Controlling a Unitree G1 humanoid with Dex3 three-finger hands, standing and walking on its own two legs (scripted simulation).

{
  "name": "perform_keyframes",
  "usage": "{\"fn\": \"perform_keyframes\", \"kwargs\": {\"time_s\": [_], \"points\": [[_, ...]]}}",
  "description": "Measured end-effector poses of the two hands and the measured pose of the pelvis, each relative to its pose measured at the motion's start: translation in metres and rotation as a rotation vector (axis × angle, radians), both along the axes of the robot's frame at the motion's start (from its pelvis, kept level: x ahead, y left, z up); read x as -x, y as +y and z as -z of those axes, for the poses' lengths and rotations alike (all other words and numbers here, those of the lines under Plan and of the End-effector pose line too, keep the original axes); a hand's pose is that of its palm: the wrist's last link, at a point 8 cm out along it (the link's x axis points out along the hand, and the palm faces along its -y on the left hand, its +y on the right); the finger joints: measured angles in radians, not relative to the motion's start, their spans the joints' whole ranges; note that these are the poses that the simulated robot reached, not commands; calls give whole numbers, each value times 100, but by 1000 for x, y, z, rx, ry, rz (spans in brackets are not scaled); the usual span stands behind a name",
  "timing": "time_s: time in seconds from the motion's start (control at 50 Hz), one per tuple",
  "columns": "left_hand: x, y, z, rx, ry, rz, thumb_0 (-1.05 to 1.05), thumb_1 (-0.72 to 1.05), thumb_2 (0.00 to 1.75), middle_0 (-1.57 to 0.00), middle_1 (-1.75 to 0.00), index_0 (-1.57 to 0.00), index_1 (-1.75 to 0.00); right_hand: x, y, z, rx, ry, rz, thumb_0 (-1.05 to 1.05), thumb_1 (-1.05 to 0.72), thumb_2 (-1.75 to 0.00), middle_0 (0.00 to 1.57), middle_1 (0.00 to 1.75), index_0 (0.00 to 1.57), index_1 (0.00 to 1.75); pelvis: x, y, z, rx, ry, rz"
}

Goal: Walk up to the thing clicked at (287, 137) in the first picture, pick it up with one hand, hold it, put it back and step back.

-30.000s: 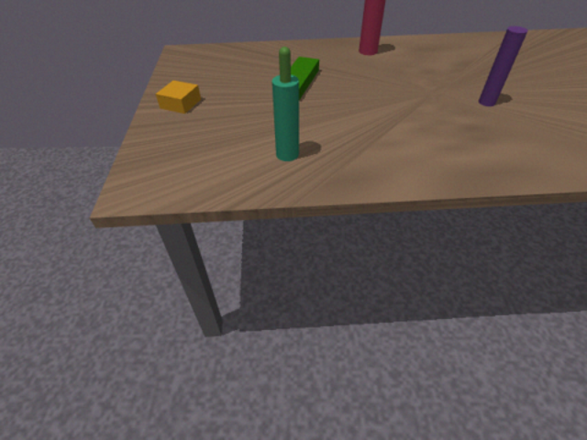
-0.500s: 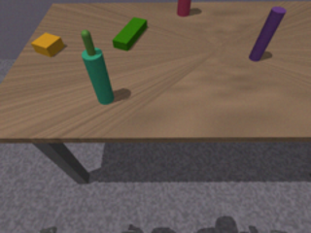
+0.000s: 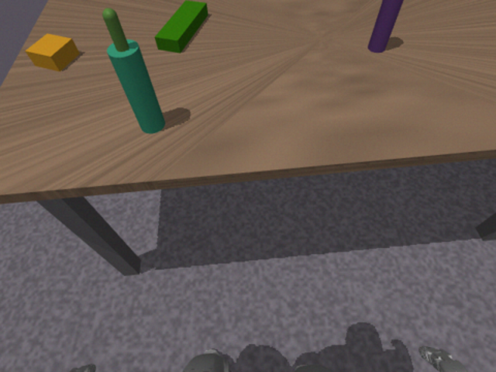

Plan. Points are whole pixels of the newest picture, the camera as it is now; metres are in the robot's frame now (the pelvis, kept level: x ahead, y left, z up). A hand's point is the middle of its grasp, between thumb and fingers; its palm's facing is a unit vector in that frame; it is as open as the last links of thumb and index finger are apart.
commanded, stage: step back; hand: left
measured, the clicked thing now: (134, 77) +0.63 +0.21 +0.10
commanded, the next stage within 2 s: none
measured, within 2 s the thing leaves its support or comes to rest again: neither
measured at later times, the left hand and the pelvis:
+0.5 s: hand out of the picture -0.03 +0.29 -0.14, palm faces +0.06 -0.94 -0.35, open 7.3 cm; pelvis -0.13 +0.02 +0.02, yaw +2 degrees
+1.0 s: hand out of the picture -0.22 +0.24 -0.11, palm faces +0.00 -0.89 -0.45, open 7.3 cm; pelvis -0.29 -0.04 +0.02, yaw -1 degrees
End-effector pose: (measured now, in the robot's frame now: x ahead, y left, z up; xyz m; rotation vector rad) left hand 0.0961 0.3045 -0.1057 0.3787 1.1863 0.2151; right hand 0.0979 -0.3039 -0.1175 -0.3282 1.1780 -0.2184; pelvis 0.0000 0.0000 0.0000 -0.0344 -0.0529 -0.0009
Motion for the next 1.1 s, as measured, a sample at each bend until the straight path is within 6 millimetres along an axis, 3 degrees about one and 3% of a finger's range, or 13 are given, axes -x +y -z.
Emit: {"fn": "perform_keyframes", "kwargs": {"time_s": [0.18, 0.26, 0.34, 0.46, 0.56, 0.72, 0.8, 0.9, 1.0, 1.1], "points": [[37, 0, -31, -21, -69, -20, 0, 91, 90, -21, -30, -21, -30, 30, -6, -14, 4, -4, -30, 1, -90, -90, 21, 30, 20, 30, 37, -1, -16, -68, 34, -1], [49, 9, -28, -24, -115, -20, 0, 90, 90, -21, -30, -21, -30, 52, -5, -13, 40, 20, -59, 1, -90, -90, 21, 30, 20, 30, 60, 6, -11, -47, 35, -34], [71, 25, -11, 0, -144, -33, 0, 90, 90, -20, -30, -21, -30, 77, 6, -14, 70, 27, -89, 1, -90, -90, 20, 30, 20, 30, 88, 16, -1, -44, 14, -67], [121, 31, 0, 41, -77, -71, 0, 91, 90, -20, -30, -21, -30, 121, 23, -37, 68, 18, -97, 1, -90, -90, 21, 30, 20, 30, 120, 20, -12, -11, -5, -53], [171, 30, 0, 52, -18, -77, 0, 91, 90, -20, -30, -21, -30, 138, 20, -51, 80, -14, -91, 1, -90, -90, 21, 30, 20, 30, 147, 16, -19, -6, 22, -18], [246, 14, 7, 9, 90, -35, 0, 91, 90, -20, -30, -21, -30, 169, -5, -40, 66, -122, -77, 1, -90, -90, 21, 30, 20, 30, 205, -4, -6, -28, 14, 47], [277, -6, 2, -11, 76, -31, 0, 91, 90, -20, -30, -21, -30, 200, -28, -19, 37, -132, -53, 0, -90, -90, 21, 30, 20, 30, 239, -20, 3, -4, -13, 45], [316, -26, -25, -24, 53, -45, 0, 91, 90, -20, -30, -21, -30, 253, -41, -14, -3, -63, -6, 1, -90, -90, 21, 30, 20, 30, 263, -33, -11, -83, -1, 48], [321, -30, -41, -61, -4, -38, 0, 90, 90, -21, -30, -21, -30, 310, -50, -10, 0, 16, -6, 1, -90, -90, 21, 30, 20, 30, 289, -39, -17, -88, 30, 6], [322, -28, -37, -70, -112, -28, 0, 90, 90, -21, -30, -21, -30, 357, -47, -1, 16, 110, -45, 1, -90, -90, 20, 30, 20, 30, 325, -41, -9, -63, 30, -49]]}}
